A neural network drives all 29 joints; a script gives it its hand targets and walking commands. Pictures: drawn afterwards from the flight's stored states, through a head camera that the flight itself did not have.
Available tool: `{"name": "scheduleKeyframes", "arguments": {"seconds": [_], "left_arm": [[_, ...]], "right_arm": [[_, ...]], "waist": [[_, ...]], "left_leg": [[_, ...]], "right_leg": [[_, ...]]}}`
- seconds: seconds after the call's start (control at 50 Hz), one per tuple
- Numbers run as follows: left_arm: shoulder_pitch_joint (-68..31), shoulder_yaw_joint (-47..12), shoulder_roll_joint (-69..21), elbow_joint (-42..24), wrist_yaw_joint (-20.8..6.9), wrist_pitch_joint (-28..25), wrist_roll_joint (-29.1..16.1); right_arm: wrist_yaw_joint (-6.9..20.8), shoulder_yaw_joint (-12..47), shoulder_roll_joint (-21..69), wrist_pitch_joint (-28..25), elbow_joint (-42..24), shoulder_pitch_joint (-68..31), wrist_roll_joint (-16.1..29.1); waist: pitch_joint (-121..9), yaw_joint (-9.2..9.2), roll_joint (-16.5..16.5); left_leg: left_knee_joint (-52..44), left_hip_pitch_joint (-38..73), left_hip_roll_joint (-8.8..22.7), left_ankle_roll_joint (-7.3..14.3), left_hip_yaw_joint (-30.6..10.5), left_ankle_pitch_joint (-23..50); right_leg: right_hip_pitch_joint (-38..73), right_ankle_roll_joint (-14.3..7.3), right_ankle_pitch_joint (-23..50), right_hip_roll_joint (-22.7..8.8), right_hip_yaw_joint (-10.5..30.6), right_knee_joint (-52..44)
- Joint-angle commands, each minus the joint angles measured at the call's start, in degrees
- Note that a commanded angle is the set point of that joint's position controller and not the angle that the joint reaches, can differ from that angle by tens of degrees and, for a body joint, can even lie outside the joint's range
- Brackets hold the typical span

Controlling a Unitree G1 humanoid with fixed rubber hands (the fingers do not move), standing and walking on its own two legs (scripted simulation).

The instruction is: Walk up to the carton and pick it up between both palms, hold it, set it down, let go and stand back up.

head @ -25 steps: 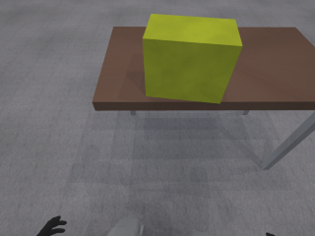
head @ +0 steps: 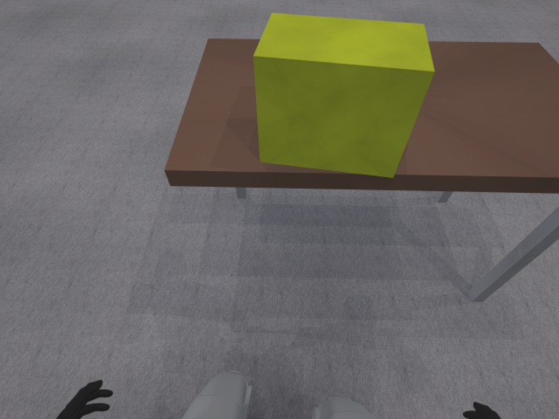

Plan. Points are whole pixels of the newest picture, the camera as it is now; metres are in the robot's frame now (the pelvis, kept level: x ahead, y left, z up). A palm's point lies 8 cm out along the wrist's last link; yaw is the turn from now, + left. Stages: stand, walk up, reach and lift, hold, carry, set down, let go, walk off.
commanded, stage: walk up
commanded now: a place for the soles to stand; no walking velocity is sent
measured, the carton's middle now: (335, 98) +0.65 -0.08 +0.09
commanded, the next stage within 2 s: none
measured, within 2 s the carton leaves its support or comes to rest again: neither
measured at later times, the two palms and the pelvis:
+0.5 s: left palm out of the picture +0.07 +0.34 -0.10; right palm out of the picture +0.08 -0.30 -0.09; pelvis -0.01 +0.01 +0.00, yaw +2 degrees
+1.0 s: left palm out of the picture +0.06 +0.32 -0.12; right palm out of the picture +0.08 -0.29 -0.08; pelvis -0.01 +0.02 +0.00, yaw +3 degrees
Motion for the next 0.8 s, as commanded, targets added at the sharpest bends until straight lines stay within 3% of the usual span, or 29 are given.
{"name": "scheduleKeyframes", "arguments": {"seconds": [0.0,0.06,0.08,0.12,0.14,0.16,0.18,0.2,0.22,0.24,0.3,0.34,0.36,0.42,0.46,0.48,0.5,0.52,0.54,0.56,0.58,0.62,0.64,0.66,0.68,0.72,0.74,0.76,0.78], "left_arm": [[-0.9,6.7,17.4,-3.3,0.8,-1.7,1.2],[-0.3,6.7,17.0,-3.1,0.8,-1.4,0.9],[0.0,6.5,17.1,-3.2,0.7,-1.3,0.9],[-4.3,6.3,17.5,-4.4,0.2,-1.0,1.0],[-6.2,6.4,16.4,-4.9,0.0,-0.6,0.7],[-7.0,6.0,15.3,-5.0,-0.1,-0.4,0.5],[-6.3,5.2,13.2,-5.0,-0.2,0.0,0.7],[-6.0,5.4,10.8,-6.3,-0.2,0.3,-0.4],[-6.0,6.1,12.9,-6.1,0.1,1.0,0.1],[-5.5,6.1,15.2,-4.7,0.2,1.5,0.2],[-3.2,6.2,14.2,-2.9,-0.2,0.9,0.5],[-0.7,6.4,14.4,-2.3,-0.1,0.6,1.0],[-1.3,6.3,15.0,-2.1,-0.3,0.5,0.9],[-0.6,6.4,14.5,-1.6,-0.2,0.0,1.1],[3.2,6.1,14.5,-0.1,-0.2,-0.9,1.2],[3.6,6.5,15.1,-0.2,-0.1,-1.2,1.5],[5.6,7.7,20.0,-0.1,0.0,-1.6,2.3],[3.0,7.5,21.2,-0.8,0.3,-2.0,1.7],[0.8,7.4,21.5,-1.2,0.2,-2.0,1.6],[-2.4,6.8,21.0,-1.3,0.3,-2.0,1.5],[-3.0,6.8,20.3,-1.6,0.4,-2.1,1.5],[-3.3,6.6,19.0,-1.6,0.4,-2.2,1.3],[-1.7,6.6,18.7,-1.4,0.4,-2.3,1.7],[-0.5,6.7,17.4,-1.6,0.5,-2.2,1.7],[-0.4,6.7,17.6,-1.7,0.4,-1.9,1.5],[0.3,6.7,17.0,-2.1,0.5,-1.9,1.5],[1.2,7.1,18.2,-2.6,0.6,-1.8,1.5],[-0.8,7.1,18.8,-3.5,0.6,-1.6,1.5],[-1.4,7.3,18.4,-3.4,0.5,-1.5,1.4]], "right_arm": [[-0.8,-5.8,-12.3,-1.0,1.0,3.9,0.5],[-0.6,-5.5,-11.6,-1.4,1.1,3.3,0.2],[-0.5,-5.3,-11.7,-1.7,0.2,3.2,0.1],[-0.5,-5.7,-11.9,-2.1,1.9,7.5,0.2],[-0.6,-5.7,-12.3,-2.6,2.3,8.2,-0.2],[-0.7,-6.0,-12.0,-3.1,2.9,8.9,-0.5],[-0.8,-7.1,-14.5,-3.4,3.3,10.7,-1.4],[-1.1,-7.7,-18.4,-3.9,1.1,9.4,-1.7],[-1.1,-7.6,-19.2,-4.0,0.4,7.0,-1.4],[-1.2,-7.9,-19.9,-4.0,-0.3,4.2,-1.2],[-1.4,-6.9,-17.0,-3.7,-0.3,0.6,-1.7],[-1.2,-6.6,-16.0,-3.6,-0.6,2.8,-1.6],[-1.2,-6.9,-17.0,-3.5,-1.1,1.5,-1.7],[-1.0,-7.0,-16.8,-3.1,-1.6,0.0,-1.5],[-0.8,-6.0,-15.6,-2.6,-2.1,-3.8,-0.7],[-0.6,-4.9,-12.6,-2.3,-1.9,-3.8,-0.1],[-0.7,-5.0,-10.7,-2.0,-2.0,-4.1,-0.3],[-0.9,-4.8,-11.3,-1.9,-1.4,-4.1,0.1],[-0.9,-6.0,-13.6,-1.6,0.0,-2.5,0.0],[-0.6,-6.5,-15.3,-1.5,0.4,-0.9,0.1],[-0.2,-6.2,-13.8,-1.4,0.8,2.0,0.2],[0.1,-6.3,-14.1,-1.6,2.1,4.8,0.4],[-0.1,-6.0,-13.0,-1.5,2.0,5.7,0.2],[-0.1,-5.7,-12.5,-1.6,1.8,5.3,0.0],[-0.4,-5.6,-12.0,-1.7,2.5,5.3,0.5],[-0.6,-5.5,-13.1,-1.6,2.1,4.5,-0.1],[-0.7,-5.5,-12.8,-1.7,1.8,4.2,0.2],[-0.6,-5.3,-11.8,-1.9,1.4,5.0,0.2],[-0.4,-5.5,-12.2,-2.2,1.9,4.3,-0.2]], "waist": [[-4.8,1.32,-12.9],[-6.3,1.84,-9.4],[-6.9,2.01,-11.6],[-9.1,-0.90,-12.1],[-8.5,-1.79,-9.9],[-8.0,-2.86,-8.1],[-9.8,-3.84,0.7],[-10.8,-3.07,10.4],[-9.3,-2.25,4.6],[-8.0,-1.10,4.7],[-6.7,0.06,5.0],[-9.8,-0.96,8.0],[-9.8,-0.93,5.9],[-7.9,-0.45,7.3],[-8.1,2.57,3.1],[-8.8,3.20,-2.0],[-9.0,4.35,-9.6],[-5.3,4.66,-10.4],[-4.2,3.24,-6.0],[-1.5,2.32,-6.9],[-1.1,0.52,-6.5],[-3.4,0.14,-8.9],[-4.4,0.56,-9.3],[-4.5,1.17,-7.8],[-5.6,1.56,-10.5],[-6.6,1.92,-9.0],[-6.4,2.64,-9.4],[-7.0,1.67,-10.9],[-6.4,1.72,-8.4]], "left_leg": [[0.0,-9.6,2.3,1.2,5.1,-0.8],[-6.0,-5.5,3.2,1.2,7.2,-0.7],[-7.4,-3.8,3.1,1.9,7.7,-1.1],[-13.4,3.1,1.8,2.3,9.1,4.3],[-19.8,8.0,1.8,3.0,10.1,8.3],[-23.1,11.9,1.2,3.7,7.0,11.1],[-28.2,15.3,4.8,5.0,-4.2,9.3],[-37.2,15.6,15.5,10.7,-30.5,5.1],[-38.9,11.9,18.1,14.6,-42.4,1.7],[-39.3,9.2,18.4,14.6,-43.9,-2.5],[-35.6,7.8,15.4,13.5,-35.1,3.2],[-34.5,10.9,16.5,13.7,-34.3,4.4],[-33.7,8.4,15.9,13.7,-32.9,5.3],[-33.9,2.6,15.1,13.2,-31.1,3.1],[-29.5,-5.3,12.6,11.0,-25.7,5.0],[-24.5,-12.1,8.1,7.4,-18.1,0.7],[-10.3,-17.6,0.8,3.4,-5.7,-1.0],[-2.5,-18.7,-2.6,1.7,2.2,-3.5],[1.7,-14.4,-0.2,1.4,-0.3,-4.4],[1.7,-14.1,0.4,1.6,0.3,-4.4],[0.6,-12.1,0.7,1.6,0.5,-4.0],[0.9,-9.7,1.4,1.7,2.4,-1.9],[0.8,-11.7,1.3,1.9,1.9,-0.9],[1.4,-10.1,1.6,2.0,3.5,-0.7],[1.3,-11.6,1.6,1.9,3.4,-0.3],[1.0,-11.5,1.6,1.2,3.5,-1.7],[-0.9,-10.0,2.8,1.4,5.6,-2.8],[-4.3,-5.3,3.6,1.4,7.4,-3.5],[-6.8,-4.3,3.6,1.4,8.2,-2.6]], "right_leg": [[8.9,-4.4,26.2,-15.3,17.3,-22.8],[7.6,-7.1,28.5,-16.2,17.0,-20.4],[8.2,-7.1,30.2,-16.5,16.1,-19.5],[3.5,-7.4,19.2,-15.5,14.3,-17.7],[-0.6,-6.8,14.9,-14.2,12.1,-16.1],[-4.6,-5.3,11.9,-12.2,11.0,-12.2],[-7.6,-3.1,8.4,-8.7,7.8,-2.6],[-13.3,0.3,0.1,-1.2,5.8,7.9],[-14.2,2.2,-11.7,0.4,11.7,8.8],[-13.9,1.7,-12.1,0.0,13.0,11.2],[-11.9,0.8,-8.3,-0.6,13.3,8.2],[-11.9,1.1,-5.9,-0.5,11.9,6.1],[-9.0,1.3,-5.3,-0.9,11.2,5.1],[-5.7,0.7,-3.9,0.1,10.1,0.7],[5.2,-0.3,3.1,0.2,11.3,-9.7],[10.7,-2.1,-2.3,-3.7,17.2,-19.1],[14.0,-5.1,-12.8,-12.4,28.4,-29.2],[9.3,-6.6,-14.3,-20.8,36.4,-35.1],[2.8,-6.8,-15.1,-21.8,36.2,-35.5],[2.0,-6.1,-9.7,-20.5,33.6,-34.5],[1.4,-3.3,-6.8,-19.0,31.2,-34.0],[3.4,-3.5,2.1,-15.6,23.7,-29.1],[6.4,-1.5,5.4,-14.5,22.2,-28.1],[8.1,-1.9,12.5,-14.4,21.3,-26.5],[9.9,-1.6,17.8,-14.1,20.0,-24.4],[11.0,-3.1,15.8,-15.7,22.3,-24.3],[10.2,-3.7,20.2,-16.3,20.7,-23.8],[5.8,-6.3,16.4,-17.3,19.9,-23.8],[4.5,-5.5,16.8,-16.5,20.4,-22.8]]}}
